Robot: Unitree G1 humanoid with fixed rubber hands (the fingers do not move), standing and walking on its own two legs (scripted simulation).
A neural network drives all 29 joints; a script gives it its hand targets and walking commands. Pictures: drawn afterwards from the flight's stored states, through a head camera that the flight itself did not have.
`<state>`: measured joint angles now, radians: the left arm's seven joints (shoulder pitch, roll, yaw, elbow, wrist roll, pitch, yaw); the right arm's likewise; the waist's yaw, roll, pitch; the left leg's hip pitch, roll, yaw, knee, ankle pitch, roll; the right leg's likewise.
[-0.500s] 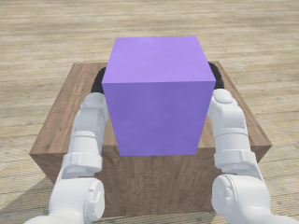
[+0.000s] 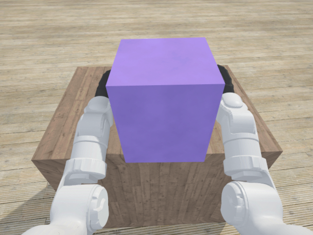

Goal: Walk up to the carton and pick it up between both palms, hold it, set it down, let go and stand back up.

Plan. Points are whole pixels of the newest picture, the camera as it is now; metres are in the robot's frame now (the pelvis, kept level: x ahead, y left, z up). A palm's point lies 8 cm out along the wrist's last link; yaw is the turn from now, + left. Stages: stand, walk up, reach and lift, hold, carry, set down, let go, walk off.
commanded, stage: hold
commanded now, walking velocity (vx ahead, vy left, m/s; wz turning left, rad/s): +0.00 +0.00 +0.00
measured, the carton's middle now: (163, 102) +0.41 +0.00 +0.16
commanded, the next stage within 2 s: none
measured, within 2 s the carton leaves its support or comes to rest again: neither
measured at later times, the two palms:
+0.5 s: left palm (107, 102) +0.40 +0.14 +0.16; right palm (225, 101) +0.40 -0.16 +0.17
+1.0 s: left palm (105, 102) +0.39 +0.14 +0.17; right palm (226, 100) +0.39 -0.16 +0.19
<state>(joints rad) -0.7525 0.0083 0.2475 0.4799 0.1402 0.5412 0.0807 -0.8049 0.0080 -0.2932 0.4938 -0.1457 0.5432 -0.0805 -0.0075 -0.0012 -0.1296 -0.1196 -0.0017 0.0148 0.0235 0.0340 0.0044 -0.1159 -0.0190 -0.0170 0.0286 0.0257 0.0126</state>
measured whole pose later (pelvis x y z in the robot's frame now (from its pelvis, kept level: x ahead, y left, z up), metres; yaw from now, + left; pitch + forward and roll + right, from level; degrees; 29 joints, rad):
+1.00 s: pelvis +0.00 +0.00 +0.00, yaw +0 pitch +3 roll +0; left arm -0.70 0.01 0.21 0.43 0.10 0.56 0.10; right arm -0.74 0.00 -0.25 0.44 -0.11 0.57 -0.10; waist -0.02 0.00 -0.13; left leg -0.10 0.00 0.01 0.01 0.03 0.01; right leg -0.10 -0.02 -0.02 0.03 0.02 0.01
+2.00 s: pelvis +0.00 +0.00 +0.00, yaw +0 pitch +3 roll +0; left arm -0.64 -0.01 0.21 0.39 0.12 0.58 0.09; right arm -0.70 0.02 -0.24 0.41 -0.14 0.59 -0.08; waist -0.02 0.01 -0.13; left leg -0.12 0.00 0.02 0.04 0.02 0.00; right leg -0.13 -0.01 -0.01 0.06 0.01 0.01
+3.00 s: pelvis +0.00 +0.00 +0.00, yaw -1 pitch +4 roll +0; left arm -0.63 0.00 0.19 0.35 0.10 0.59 0.11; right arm -0.69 0.00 -0.21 0.37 -0.11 0.60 -0.09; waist -0.01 0.01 -0.14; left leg -0.14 0.01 0.02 0.06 0.01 0.00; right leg -0.15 -0.01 0.00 0.08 0.00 0.01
